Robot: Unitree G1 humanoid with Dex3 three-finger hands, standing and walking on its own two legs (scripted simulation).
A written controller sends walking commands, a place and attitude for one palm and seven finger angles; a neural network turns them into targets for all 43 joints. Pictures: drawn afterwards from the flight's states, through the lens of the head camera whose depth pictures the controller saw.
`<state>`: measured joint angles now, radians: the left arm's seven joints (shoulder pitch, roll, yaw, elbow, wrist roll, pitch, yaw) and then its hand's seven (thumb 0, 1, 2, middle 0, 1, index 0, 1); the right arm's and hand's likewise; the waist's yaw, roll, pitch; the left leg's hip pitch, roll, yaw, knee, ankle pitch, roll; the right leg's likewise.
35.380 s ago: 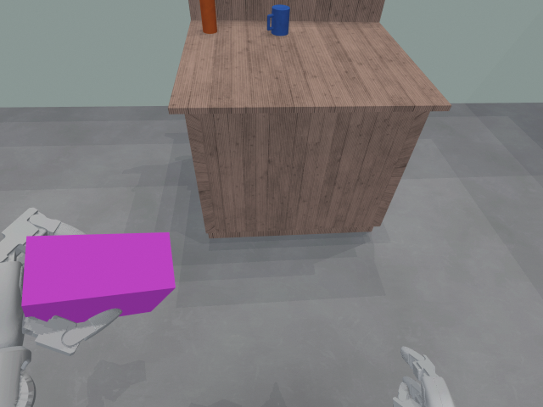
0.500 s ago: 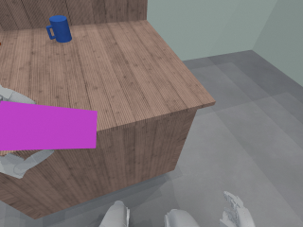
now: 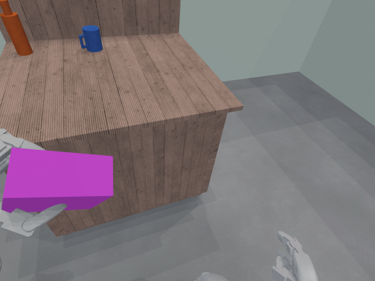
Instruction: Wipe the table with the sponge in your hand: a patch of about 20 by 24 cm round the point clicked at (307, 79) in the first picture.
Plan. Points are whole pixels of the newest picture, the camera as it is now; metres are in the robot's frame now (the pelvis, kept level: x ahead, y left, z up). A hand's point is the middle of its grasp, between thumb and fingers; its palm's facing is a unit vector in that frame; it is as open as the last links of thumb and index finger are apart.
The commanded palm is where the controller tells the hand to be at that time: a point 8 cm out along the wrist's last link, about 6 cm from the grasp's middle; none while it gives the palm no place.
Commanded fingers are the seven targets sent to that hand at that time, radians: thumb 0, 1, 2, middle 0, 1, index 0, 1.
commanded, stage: stop stepping back and stand still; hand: left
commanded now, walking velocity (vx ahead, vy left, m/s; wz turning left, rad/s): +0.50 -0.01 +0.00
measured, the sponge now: (74, 184) +0.24 +0.20 +0.15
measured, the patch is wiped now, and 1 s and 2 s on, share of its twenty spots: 1.00 1.00 1.00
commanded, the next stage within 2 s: stand and wait in 0.90 s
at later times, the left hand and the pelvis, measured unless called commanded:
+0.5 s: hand out of the picture +0.08 +0.21 +0.18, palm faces +0.36 -0.83 -0.43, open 10.6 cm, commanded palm +0.03 +0.24 +0.20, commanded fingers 0.00 0.10 1.30 -1.20 -1.60 -1.20 -1.60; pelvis -0.14 -0.03 +0.00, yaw -2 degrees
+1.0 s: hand out of the picture +0.03 +0.17 +0.19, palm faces +0.39 -0.81 -0.44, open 10.6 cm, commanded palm -0.02 +0.22 +0.20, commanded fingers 0.00 0.10 1.30 -1.20 -1.60 -1.20 -1.60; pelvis -0.18 -0.06 +0.00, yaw +0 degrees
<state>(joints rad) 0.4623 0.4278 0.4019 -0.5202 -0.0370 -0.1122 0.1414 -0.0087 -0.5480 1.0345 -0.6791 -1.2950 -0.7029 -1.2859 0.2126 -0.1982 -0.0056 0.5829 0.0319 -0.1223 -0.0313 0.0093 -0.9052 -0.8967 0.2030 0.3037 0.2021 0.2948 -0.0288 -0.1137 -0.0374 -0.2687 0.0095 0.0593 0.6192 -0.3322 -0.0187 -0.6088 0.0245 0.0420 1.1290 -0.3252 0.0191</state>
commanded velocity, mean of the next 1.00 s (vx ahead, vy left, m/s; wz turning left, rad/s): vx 0.23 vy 0.07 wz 0.00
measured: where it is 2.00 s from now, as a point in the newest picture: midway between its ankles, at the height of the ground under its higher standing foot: outside the picture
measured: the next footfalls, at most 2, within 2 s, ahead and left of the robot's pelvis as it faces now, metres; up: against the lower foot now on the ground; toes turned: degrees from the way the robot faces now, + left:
right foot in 0.12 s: +0.01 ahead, -0.11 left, +0.00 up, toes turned -3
left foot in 0.34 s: -0.08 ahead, +0.09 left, +0.00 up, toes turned +3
